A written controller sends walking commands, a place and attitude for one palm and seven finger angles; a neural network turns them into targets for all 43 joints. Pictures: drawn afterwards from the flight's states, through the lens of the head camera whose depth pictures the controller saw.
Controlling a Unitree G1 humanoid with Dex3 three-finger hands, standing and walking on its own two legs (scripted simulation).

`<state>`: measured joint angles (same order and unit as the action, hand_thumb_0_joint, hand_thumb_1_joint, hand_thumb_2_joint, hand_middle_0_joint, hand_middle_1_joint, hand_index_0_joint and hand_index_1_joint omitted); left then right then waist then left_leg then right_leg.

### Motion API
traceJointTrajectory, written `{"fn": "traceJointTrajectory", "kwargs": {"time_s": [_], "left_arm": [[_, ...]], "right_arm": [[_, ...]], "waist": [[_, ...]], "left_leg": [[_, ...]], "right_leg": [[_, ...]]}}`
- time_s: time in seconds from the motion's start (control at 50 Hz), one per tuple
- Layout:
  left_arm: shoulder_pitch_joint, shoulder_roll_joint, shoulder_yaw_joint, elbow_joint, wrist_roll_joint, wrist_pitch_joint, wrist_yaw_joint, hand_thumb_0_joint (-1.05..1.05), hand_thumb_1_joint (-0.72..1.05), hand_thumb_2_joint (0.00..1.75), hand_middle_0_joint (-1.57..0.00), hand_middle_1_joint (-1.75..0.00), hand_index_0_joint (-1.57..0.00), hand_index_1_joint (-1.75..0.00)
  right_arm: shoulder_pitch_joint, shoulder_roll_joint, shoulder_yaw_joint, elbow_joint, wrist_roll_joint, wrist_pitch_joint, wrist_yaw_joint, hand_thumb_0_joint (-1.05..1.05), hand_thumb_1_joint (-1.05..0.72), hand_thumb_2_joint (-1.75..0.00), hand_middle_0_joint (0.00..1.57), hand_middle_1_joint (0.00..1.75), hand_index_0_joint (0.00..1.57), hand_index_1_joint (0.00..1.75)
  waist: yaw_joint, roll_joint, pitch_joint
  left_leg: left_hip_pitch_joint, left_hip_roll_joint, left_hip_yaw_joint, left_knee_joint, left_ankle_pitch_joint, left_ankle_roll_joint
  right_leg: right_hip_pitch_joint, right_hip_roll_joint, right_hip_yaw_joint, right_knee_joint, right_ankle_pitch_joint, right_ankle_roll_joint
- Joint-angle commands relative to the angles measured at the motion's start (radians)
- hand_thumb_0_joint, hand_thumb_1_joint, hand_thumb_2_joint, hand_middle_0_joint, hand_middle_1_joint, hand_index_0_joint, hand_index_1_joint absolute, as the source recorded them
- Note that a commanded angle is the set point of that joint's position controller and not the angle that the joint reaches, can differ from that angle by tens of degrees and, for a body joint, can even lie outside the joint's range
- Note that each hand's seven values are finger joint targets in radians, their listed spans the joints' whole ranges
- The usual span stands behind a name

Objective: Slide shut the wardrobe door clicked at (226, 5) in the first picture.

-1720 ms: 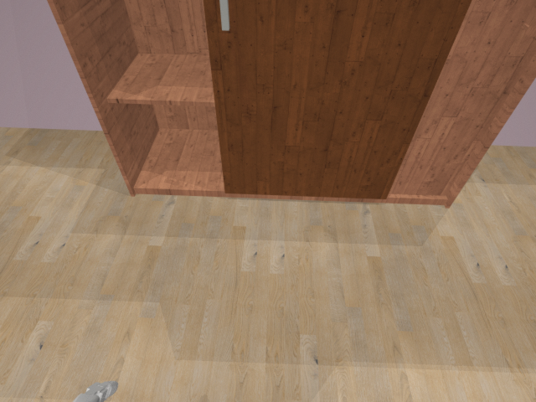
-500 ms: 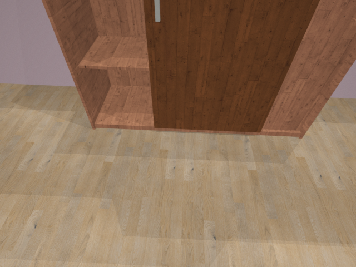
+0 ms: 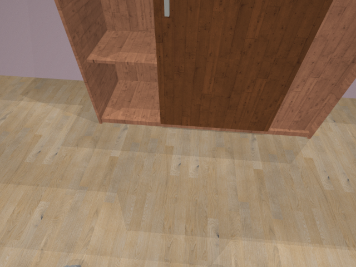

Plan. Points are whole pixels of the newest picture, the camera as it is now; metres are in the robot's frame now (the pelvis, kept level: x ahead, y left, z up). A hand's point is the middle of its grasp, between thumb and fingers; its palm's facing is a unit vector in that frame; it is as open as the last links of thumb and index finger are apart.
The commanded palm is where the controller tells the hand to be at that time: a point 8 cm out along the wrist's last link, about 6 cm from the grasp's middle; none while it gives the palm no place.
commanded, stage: walk to a spot facing it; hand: right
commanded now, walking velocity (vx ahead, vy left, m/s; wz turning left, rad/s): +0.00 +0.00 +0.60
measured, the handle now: out of the picture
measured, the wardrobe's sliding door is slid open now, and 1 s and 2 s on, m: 0.47 0.47 0.47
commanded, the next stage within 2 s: none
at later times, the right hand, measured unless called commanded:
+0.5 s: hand out of the picture +0.04 -0.15 -0.15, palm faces -0.17 +0.96 -0.22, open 7.4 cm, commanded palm none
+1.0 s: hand (236, 195) +0.37 -0.17 -0.18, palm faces -0.44 +0.88 -0.19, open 7.4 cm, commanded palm none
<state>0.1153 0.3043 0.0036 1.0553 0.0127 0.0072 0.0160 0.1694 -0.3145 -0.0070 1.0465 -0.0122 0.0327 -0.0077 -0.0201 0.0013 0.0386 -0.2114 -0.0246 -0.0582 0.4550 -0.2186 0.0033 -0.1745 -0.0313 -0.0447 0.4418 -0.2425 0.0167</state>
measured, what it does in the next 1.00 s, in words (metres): walks ahead, turning left: right foot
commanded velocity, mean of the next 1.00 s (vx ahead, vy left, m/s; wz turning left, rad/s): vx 0.28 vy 0.00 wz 0.58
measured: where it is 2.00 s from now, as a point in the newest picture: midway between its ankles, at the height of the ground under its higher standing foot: (166, 223)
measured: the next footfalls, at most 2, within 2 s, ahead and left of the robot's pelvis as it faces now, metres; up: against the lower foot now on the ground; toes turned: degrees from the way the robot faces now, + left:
right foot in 0.80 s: +0.28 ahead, -0.06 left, +0.00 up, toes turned +20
left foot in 1.40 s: +0.40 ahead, +0.18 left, +0.00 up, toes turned +54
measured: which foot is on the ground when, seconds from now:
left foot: down 0.00-0.80, up 0.82-1.00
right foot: down 0.00-0.22, up 0.24-0.78, down 0.80-1.00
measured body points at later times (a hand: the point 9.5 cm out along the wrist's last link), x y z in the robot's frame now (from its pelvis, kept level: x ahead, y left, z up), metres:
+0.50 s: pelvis +0.03 +0.04 +0.01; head +0.05 +0.06 +0.46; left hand +0.06 +0.31 -0.14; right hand +0.05 -0.20 -0.13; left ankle -0.01 +0.11 -0.74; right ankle +0.09 -0.11 -0.66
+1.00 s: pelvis +0.23 -0.01 +0.00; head +0.26 -0.04 +0.45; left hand +0.16 +0.23 -0.12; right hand +0.39 -0.22 -0.16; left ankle +0.14 +0.11 -0.63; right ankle +0.24 -0.07 -0.74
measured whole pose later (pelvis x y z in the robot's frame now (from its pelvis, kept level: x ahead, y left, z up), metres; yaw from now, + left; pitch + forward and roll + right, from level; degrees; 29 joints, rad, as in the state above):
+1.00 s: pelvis +0.23 -0.01 +0.00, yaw +33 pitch -1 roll +2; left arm 0.28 0.15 0.03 0.94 0.01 -0.08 0.03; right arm 0.29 -0.27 -0.11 0.97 -0.03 0.01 0.03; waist -0.04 0.05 0.01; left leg -0.55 0.02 0.00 1.25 -0.23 -0.01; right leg -0.15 -0.05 -0.21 0.44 -0.29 -0.06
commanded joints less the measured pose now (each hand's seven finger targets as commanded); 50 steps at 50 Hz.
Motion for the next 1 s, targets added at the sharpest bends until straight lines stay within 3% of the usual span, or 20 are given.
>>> {"fn": "traceJointTrajectory", "kwargs": {"time_s": [0.0, 0.06, 0.1, 0.16, 0.18, 0.2, 0.22, 0.24, 0.28, 0.38, 0.56, 0.68, 0.7, 0.74, 0.76, 0.78, 0.8, 0.86, 0.9, 0.98], "left_arm": [[0.053, 0.151, 0.053, -0.084, 0.001, 0.002, 0.016, 0.0, 0.9, 0.9, -0.2, -0.3, -0.2, -0.3], [0.039, 0.175, 0.073, -0.119, 0.0, -0.002, 0.016, 0.0, 0.9, 0.9, -0.2, -0.3, -0.2, -0.3], [0.014, 0.162, 0.079, -0.145, 0.003, -0.007, 0.016, 0.0, 0.9, 0.9, -0.2, -0.3, -0.2, -0.3], [-0.038, 0.162, 0.084, -0.165, 0.01, 0.001, 0.005, 0.0, 0.9, 0.9, -0.2, -0.3, -0.2, -0.3], [-0.054, 0.124, 0.08, -0.174, 0.005, 0.011, -0.001, 0.0, 0.9, 0.9, -0.2, -0.3, -0.2, -0.3], [-0.038, 0.022, 0.058, -0.213, 0.001, 0.014, -0.01, 0.0, 0.9, 0.9, -0.2, -0.3, -0.2, -0.3], [-0.099, 0.057, 0.059, -0.249, 0.009, 0.007, -0.013, 0.0, 0.9, 0.9, -0.2, -0.3, -0.2, -0.3], [-0.075, 0.073, 0.069, -0.242, 0.007, 0.001, -0.021, 0.0, 0.9, 0.9, -0.2, -0.3, -0.2, -0.3], [-0.046, 0.074, 0.075, -0.207, 0.009, -0.01, -0.03, 0.0, 0.9, 0.9, -0.2, -0.3, -0.2, -0.3], [0.016, 0.02, 0.076, -0.177, 0.014, -0.021, -0.034, 0.0, 0.9, 0.9, -0.2, -0.3, -0.2, -0.3], [-0.104, -0.007, 0.069, -0.246, 0.01, -0.04, -0.033, 0.0, 0.9, 0.9, -0.2, -0.3, -0.2, -0.3], [-0.117, -0.025, 0.063, -0.273, -0.002, -0.06, -0.034, 0.0, 0.9, 0.9, -0.2, -0.3, -0.2, -0.3], [-0.084, -0.021, 0.064, -0.269, -0.005, -0.065, -0.031, 0.0, 0.9, 0.9, -0.2, -0.3, -0.2, -0.3], [0.142, 0.023, 0.075, -0.2, -0.005, -0.076, -0.01, 0.0, 0.9, 0.9, -0.2, -0.3, -0.2, -0.3], [0.3, 0.123, 0.099, -0.153, 0.001, -0.08, 0.003, 0.0, 0.9, 0.9, -0.2, -0.3, -0.2, -0.3], [0.403, 0.205, 0.114, -0.134, 0.01, -0.083, 0.004, 0.0, 0.9, 0.9, -0.2, -0.3, -0.2, -0.3], [0.359, 0.178, 0.101, -0.147, 0.007, -0.068, 0.004, 0.0, 0.9, 0.9, -0.2, -0.3, -0.2, -0.3], [0.184, 0.008, 0.053, -0.174, 0.005, -0.087, 0.005, 0.0, 0.9, 0.9, -0.2, -0.3, -0.2, -0.3], [0.198, -0.024, 0.046, -0.15, 0.004, -0.1, 0.01, 0.0, 0.9, 0.9, -0.2, -0.3, -0.2, -0.3], [0.261, -0.046, 0.045, -0.116, -0.001, -0.109, 0.019, 0.0, 0.9, 0.9, -0.2, -0.3, -0.2, -0.3]], "right_arm": [[0.006, -0.122, -0.04, -0.108, -0.005, 0.005, 0.002, 0.0, -0.9, -0.9, 0.2, 0.3, 0.2, 0.3], [0.031, -0.083, -0.047, -0.139, -0.005, 0.014, 0.011, 0.0, -0.9, -0.9, 0.2, 0.3, 0.2, 0.3], [0.047, -0.067, -0.058, -0.157, -0.005, 0.02, 0.014, 0.0, -0.9, -0.9, 0.2, 0.3, 0.2, 0.3], [0.187, -0.046, -0.067, -0.134, -0.01, 0.007, 0.034, 0.0, -0.9, -0.9, 0.2, 0.3, 0.2, 0.3], [0.272, -0.076, -0.079, -0.113, -0.016, -0.003, 0.032, 0.0, -0.9, -0.9, 0.2, 0.3, 0.2, 0.3], [0.303, -0.19, -0.098, -0.114, -0.031, -0.024, 0.014, 0.0, -0.9, -0.9, 0.2, 0.3, 0.2, 0.3], [0.318, -0.197, -0.096, -0.13, -0.01, -0.026, -0.003, 0.0, -0.9, -0.9, 0.2, 0.3, 0.2, 0.3], [0.251, -0.175, -0.097, -0.15, -0.009, -0.032, -0.004, 0.0, -0.9, -0.9, 0.2, 0.3, 0.2, 0.3], [0.176, -0.118, -0.085, -0.166, -0.007, -0.052, -0.002, 0.0, -0.9, -0.9, 0.2, 0.3, 0.2, 0.3], [0.252, -0.067, -0.079, -0.131, -0.003, -0.089, 0.006, 0.0, -0.9, -0.9, 0.2, 0.3, 0.2, 0.3], [0.351, -0.037, -0.077, -0.084, -0.014, -0.098, -0.001, 0.0, -0.9, -0.9, 0.2, 0.3, 0.2, 0.3], [0.308, -0.061, -0.087, -0.09, -0.02, -0.09, -0.012, 0.0, -0.9, -0.9, 0.2, 0.3, 0.2, 0.3], [0.285, -0.066, -0.089, -0.098, -0.019, -0.089, -0.012, 0.0, -0.9, -0.9, 0.2, 0.3, 0.2, 0.3], [0.212, -0.065, -0.097, -0.114, -0.008, -0.09, -0.009, 0.0, -0.9, -0.9, 0.2, 0.3, 0.2, 0.3], [0.225, -0.02, -0.096, -0.123, 0.002, -0.089, 0.002, 0.0, -0.9, -0.9, 0.2, 0.3, 0.2, 0.3], [0.252, 0.033, -0.088, -0.139, 0.008, -0.092, 0.015, 0.0, -0.9, -0.9, 0.2, 0.3, 0.2, 0.3], [0.217, 0.005, -0.093, -0.144, 0.0, -0.089, 0.013, 0.0, -0.9, -0.9, 0.2, 0.3, 0.2, 0.3], [0.161, 0.011, -0.097, -0.126, -0.021, -0.066, 0.041, 0.0, -0.9, -0.9, 0.2, 0.3, 0.2, 0.3], [0.194, 0.057, -0.094, -0.113, -0.024, -0.04, 0.047, 0.0, -0.9, -0.9, 0.2, 0.3, 0.2, 0.3], [0.171, 0.081, -0.093, -0.124, -0.024, -0.011, 0.047, 0.0, -0.9, -0.9, 0.2, 0.3, 0.2, 0.3]], "waist": [[0.031, -0.041, -0.036], [0.021, -0.184, -0.036], [0.009, -0.197, -0.044], [-0.063, -0.097, -0.093], [-0.11, 0.056, -0.08], [-0.107, 0.443, -0.009], [-0.116, 0.348, 0.045], [-0.062, 0.241, 0.065], [-0.022, 0.145, 0.071], [-0.002, 0.062, -0.009], [-0.053, 0.117, 0.01], [-0.046, 0.154, 0.015], [-0.028, 0.154, 0.008], [0.084, 0.094, -0.065], [0.134, -0.096, -0.182], [0.136, -0.358, -0.231], [0.121, -0.241, -0.148], [0.026, -0.1, 0.06], [-0.01, -0.15, 0.062], [-0.019, -0.128, 0.046]], "left_leg": [[-0.127, 0.069, -0.078, 0.067, 0.179, 0.013], [-0.19, 0.01, 0.022, 0.355, -0.148, -0.017], [-0.194, 0.05, 0.021, 0.478, -0.299, -0.023], [0.041, 0.049, 0.086, 0.222, -0.187, -0.016], [0.145, 0.078, 0.003, 0.03, -0.169, -0.004], [0.169, 0.316, -0.485, -0.229, -0.321, 0.085], [0.064, 0.386, -0.655, -0.347, -0.357, 0.15], [0.04, 0.359, -0.569, -0.355, -0.471, 0.175], [-0.033, 0.289, -0.512, -0.327, -0.462, 0.153], [0.099, 0.202, -0.313, -0.255, -0.076, 0.154], [0.21, 0.213, -0.367, -0.236, 0.037, 0.199], [0.16, 0.206, -0.368, -0.151, 0.227, 0.188], [0.113, 0.195, -0.36, -0.12, 0.259, 0.176], [-0.061, 0.095, -0.281, 0.093, 0.331, 0.121], [-0.23, 0.001, -0.186, 0.326, 0.13, 0.081], [-0.447, -0.089, -0.027, 0.645, -0.343, 0.017], [-0.46, -0.02, -0.056, 0.763, -0.325, 0.02], [-0.433, 0.088, -0.002, 0.84, -0.108, 0.004], [-0.405, 0.088, 0.016, 0.83, -0.026, -0.009], [-0.471, 0.088, 0.036, 0.846, 0.08, -0.02]], "right_leg": [[0.043, -0.157, 0.085, -0.04, 0.095, -0.045], [0.022, -0.304, 0.161, -0.111, 0.194, -0.144], [-0.004, -0.358, 0.148, -0.103, 0.307, -0.196], [-0.131, -0.286, 0.022, 0.058, -0.081, -0.102], [-0.259, -0.185, -0.059, 0.274, -0.277, -0.035], [-0.547, -0.008, -0.12, 0.625, -0.453, 0.04], [-0.574, -0.013, 0.03, 0.712, -0.381, 0.025], [-0.557, -0.059, 0.072, 0.725, -0.246, 0.015], [-0.502, -0.08, 0.068, 0.734, -0.116, 0.022], [-0.495, -0.074, 0.047, 0.666, 0.034, 0.049], [-0.571, -0.07, 0.039, 0.499, 0.011, 0.061], [-0.378, -0.022, 0.022, 0.267, -0.078, 0.032], [-0.281, -0.011, 0.017, 0.201, -0.075, 0.024], [0.102, 0.003, 0.019, 0.009, 0.02, 0.002], [0.377, -0.168, 0.179, -0.018, -0.038, -0.029], [0.472, -0.465, 0.54, -0.133, -0.06, -0.11], [0.323, -0.498, 0.605, -0.205, -0.144, -0.151], [0.008, -0.348, 0.296, -0.25, -0.071, -0.075], [-0.009, -0.283, 0.099, -0.226, 0.188, -0.014], [0.028, -0.251, -0.056, -0.209, 0.391, 0.026]]}}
